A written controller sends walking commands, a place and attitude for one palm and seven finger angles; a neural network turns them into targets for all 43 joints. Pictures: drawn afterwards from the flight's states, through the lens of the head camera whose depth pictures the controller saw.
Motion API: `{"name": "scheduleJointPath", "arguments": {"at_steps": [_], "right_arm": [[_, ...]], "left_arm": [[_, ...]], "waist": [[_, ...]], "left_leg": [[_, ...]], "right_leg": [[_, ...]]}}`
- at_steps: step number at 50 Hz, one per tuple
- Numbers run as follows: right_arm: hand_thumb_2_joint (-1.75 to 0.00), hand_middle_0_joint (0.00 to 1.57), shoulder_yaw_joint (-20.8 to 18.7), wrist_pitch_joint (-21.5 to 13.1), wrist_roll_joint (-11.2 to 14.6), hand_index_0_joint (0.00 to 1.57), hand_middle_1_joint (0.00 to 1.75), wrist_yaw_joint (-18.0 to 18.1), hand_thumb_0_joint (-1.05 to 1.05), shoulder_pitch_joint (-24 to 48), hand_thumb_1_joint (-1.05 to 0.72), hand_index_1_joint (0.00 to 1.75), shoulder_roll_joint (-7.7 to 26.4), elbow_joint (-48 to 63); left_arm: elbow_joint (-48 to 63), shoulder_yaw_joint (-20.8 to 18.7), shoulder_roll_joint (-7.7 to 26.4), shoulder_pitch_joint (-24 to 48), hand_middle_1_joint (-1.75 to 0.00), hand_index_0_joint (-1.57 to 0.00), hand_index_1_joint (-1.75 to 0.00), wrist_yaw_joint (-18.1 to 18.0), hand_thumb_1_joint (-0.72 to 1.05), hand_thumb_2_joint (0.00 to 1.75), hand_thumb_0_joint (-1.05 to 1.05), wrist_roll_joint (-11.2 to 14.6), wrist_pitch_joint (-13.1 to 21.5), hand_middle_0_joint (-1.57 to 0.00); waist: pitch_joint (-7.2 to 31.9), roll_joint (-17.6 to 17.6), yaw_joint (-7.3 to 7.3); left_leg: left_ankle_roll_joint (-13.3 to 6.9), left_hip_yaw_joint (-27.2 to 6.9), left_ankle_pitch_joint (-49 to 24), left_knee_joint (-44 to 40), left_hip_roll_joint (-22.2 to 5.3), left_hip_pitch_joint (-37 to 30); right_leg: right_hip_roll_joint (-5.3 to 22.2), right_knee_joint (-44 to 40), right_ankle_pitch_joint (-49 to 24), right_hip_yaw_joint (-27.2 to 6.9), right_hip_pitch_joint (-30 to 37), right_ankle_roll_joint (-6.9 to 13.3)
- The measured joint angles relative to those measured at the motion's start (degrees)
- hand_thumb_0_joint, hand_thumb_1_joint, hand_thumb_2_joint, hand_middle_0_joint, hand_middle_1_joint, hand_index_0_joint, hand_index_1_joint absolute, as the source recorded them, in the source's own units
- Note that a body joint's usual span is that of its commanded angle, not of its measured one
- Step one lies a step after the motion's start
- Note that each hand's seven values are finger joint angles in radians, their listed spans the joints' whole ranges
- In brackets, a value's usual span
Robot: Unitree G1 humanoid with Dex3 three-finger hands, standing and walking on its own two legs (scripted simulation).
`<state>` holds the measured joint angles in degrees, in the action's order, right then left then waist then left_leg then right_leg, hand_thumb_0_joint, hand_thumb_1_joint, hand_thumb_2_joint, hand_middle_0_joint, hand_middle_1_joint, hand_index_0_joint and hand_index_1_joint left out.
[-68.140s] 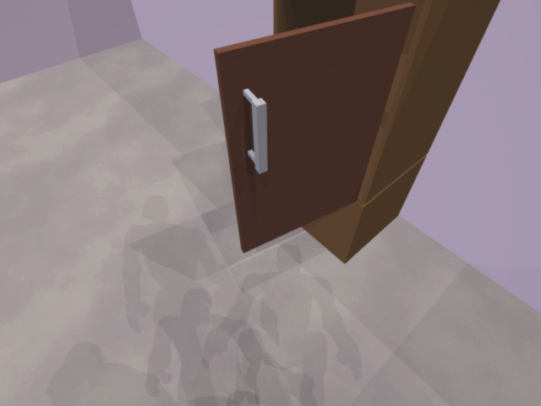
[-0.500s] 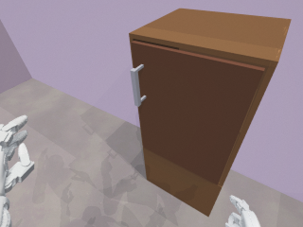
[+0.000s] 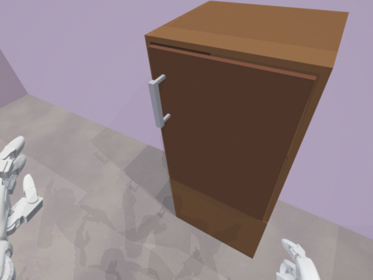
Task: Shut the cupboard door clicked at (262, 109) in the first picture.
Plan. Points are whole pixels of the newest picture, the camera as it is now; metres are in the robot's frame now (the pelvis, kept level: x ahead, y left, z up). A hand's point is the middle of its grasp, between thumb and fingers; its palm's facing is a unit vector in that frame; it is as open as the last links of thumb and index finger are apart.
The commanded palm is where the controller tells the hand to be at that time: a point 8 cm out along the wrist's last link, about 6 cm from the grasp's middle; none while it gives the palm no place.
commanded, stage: step back with the hand held close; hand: left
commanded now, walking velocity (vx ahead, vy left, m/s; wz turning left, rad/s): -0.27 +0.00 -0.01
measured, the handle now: (160, 102) +0.58 +0.14 +0.09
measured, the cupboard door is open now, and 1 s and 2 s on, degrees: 0 0 0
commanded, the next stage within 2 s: stop stepping back and stand still in 1.18 s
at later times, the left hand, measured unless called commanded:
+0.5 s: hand (8, 229) +0.15 +0.29 +0.15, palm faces +0.41 -0.79 -0.46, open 7.4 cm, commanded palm +0.09 +0.33 +0.17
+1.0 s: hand out of the picture +0.07 +0.30 +0.16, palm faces +0.47 -0.77 -0.44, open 7.4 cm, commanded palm -0.01 +0.34 +0.17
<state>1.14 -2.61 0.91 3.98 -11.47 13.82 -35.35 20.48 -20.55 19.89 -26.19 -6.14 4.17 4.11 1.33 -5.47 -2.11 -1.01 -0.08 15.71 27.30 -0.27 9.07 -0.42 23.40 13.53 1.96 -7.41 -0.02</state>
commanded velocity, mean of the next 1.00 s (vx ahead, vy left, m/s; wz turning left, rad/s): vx -0.31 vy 0.00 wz -0.01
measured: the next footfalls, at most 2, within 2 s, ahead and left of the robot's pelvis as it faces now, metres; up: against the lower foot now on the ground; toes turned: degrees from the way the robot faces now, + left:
left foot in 0.94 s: -0.04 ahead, +0.14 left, +0.00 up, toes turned +3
right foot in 1.24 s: -0.29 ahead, -0.05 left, +0.00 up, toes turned -3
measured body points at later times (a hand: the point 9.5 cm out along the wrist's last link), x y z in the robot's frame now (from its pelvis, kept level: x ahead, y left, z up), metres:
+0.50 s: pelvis -0.06 +0.03 -0.01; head -0.06 +0.04 +0.44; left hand +0.12 +0.33 +0.18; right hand +0.11 -0.21 -0.08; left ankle -0.01 +0.11 -0.74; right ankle -0.01 -0.12 -0.74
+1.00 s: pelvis -0.14 +0.04 -0.03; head -0.13 +0.06 +0.42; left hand +0.04 +0.34 +0.18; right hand +0.02 -0.21 -0.10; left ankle -0.07 +0.14 -0.74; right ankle -0.04 -0.11 -0.72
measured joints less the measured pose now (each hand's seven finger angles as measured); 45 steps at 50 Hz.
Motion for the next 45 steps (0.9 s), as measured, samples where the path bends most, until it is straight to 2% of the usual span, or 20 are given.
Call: {"name": "scheduleJointPath", "arguments": {"at_steps": [6, 13, 19, 28, 32, 37, 41, 43, 45], "right_arm": [[-0.90, 0.20, -1.5, 2.7, 0.1, 0.20, 0.30, 0.5, 0.01, 0.4, -0.90, 0.30, 0.8, 0.6], [-0.90, 0.20, -1.8, 5.0, 0.3, 0.20, 0.30, 1.5, 0.01, 0.5, -0.90, 0.30, 0.1, 2.9], [-0.90, 0.20, -1.2, 4.8, 0.3, 0.20, 0.30, 1.1, 0.01, 0.7, -0.90, 0.30, -1.1, 4.8], [-0.90, 0.20, -0.6, 3.0, 0.0, 0.20, 0.30, 0.9, 0.01, -1.5, -0.90, 0.30, -1.2, 5.1], [-0.90, 0.21, -0.6, 1.8, -0.3, 0.20, 0.30, 1.0, 0.01, -2.6, -0.90, 0.30, -1.1, 4.0], [-0.90, 0.21, -0.9, 0.8, -0.6, 0.20, 0.30, 0.7, 0.01, -3.8, -0.90, 0.30, -1.1, 2.7], [-0.90, 0.21, -1.6, 1.0, -1.0, 0.20, 0.30, -0.3, 0.01, -3.2, -0.90, 0.30, -0.8, 1.1], [-0.90, 0.20, -1.8, 1.6, -1.2, 0.20, 0.30, -0.6, 0.01, -2.6, -0.90, 0.30, -0.7, 0.1], [-0.90, 0.20, -1.7, 2.1, -1.2, 0.20, 0.30, -0.7, 0.01, -2.3, -0.90, 0.30, -0.7, -0.2]], "left_arm": [[1.3, 0.6, 0.7, -3.3, -0.30, -0.21, -0.30, -0.6, 0.89, 0.89, 0.01, -0.4, 1.8, -0.21], [5.1, -1.0, 4.0, -4.4, -0.30, -0.21, -0.30, -1.3, 0.88, 0.89, 0.01, -0.3, 1.8, -0.21], [6.7, -3.2, 5.4, -4.1, -0.30, -0.21, -0.30, -1.9, 0.88, 0.89, 0.01, -0.6, 3.2, -0.21], [6.5, -3.6, 3.4, -4.2, -0.30, -0.21, -0.30, -2.2, 0.88, 0.89, 0.01, -2.5, 5.1, -0.21], [7.0, -4.1, 2.7, -2.8, -0.30, -0.21, -0.30, -2.4, 0.88, 0.89, 0.01, -3.3, 6.1, -0.21], [7.5, -4.7, 2.5, -0.4, -0.30, -0.21, -0.30, -2.6, 0.88, 0.89, 0.01, -4.0, 7.8, -0.21], [8.0, -4.2, 2.1, -0.6, -0.30, -0.21, -0.30, -3.3, 0.88, 0.89, 0.01, -3.7, 8.7, -0.21], [8.3, -3.4, 2.5, -0.7, -0.30, -0.21, -0.30, -3.5, 0.88, 0.89, 0.01, -3.4, 8.7, -0.21], [8.7, -3.1, 3.4, -1.0, -0.30, -0.21, -0.30, -3.6, 0.88, 0.89, 0.01, -3.3, 8.6, -0.21]], "waist": [[0.6, 0.8, 1.50], [-0.3, 3.5, 2.02], [-0.1, 4.9, 2.49], [0.0, 5.1, 2.38], [-0.7, 5.1, 2.06], [-0.9, 4.7, 2.41], [-0.3, 5.1, 2.32], [-0.4, 6.0, 2.42], [-0.4, 7.1, 2.74]], "left_leg": [[-0.8, 0.5, 0.5, 2.2, 0.9, 4.3], [-1.9, 2.1, 0.0, 3.1, 2.1, 6.1], [-2.4, 2.7, -0.8, 4.9, 2.0, 8.8], [-2.8, 1.8, -1.0, 10.0, 1.5, 13.5], [-2.5, 1.2, -0.7, 12.5, 1.2, 15.0], [-2.4, 1.2, 1.5, 15.7, 0.2, 17.0], [-0.4, 1.0, 8.7, 19.8, 0.7, 19.8], [0.2, 0.9, 9.8, 23.3, 0.9, 20.2], [0.4, 0.9, 9.2, 21.3, 0.5, 18.2]], "right_leg": [[0.9, 2.7, 0.6, -0.5, -4.6, -0.9], [2.2, 5.6, 0.6, -2.0, -7.8, -2.0], [2.2, 6.7, -0.6, -2.6, -10.2, -2.4], [1.7, 10.0, -1.5, -1.6, -13.8, -2.4], [1.0, 12.5, -1.1, -1.6, -14.9, -2.2], [0.4, 15.0, -0.4, -1.3, -16.1, -1.4], [0.9, 14.6, -1.7, -1.7, -18.0, -0.8], [1.6, 13.5, -2.9, -2.0, -18.4, -1.0], [2.3, 12.4, -4.2, -2.4, -19.0, -1.5]]}}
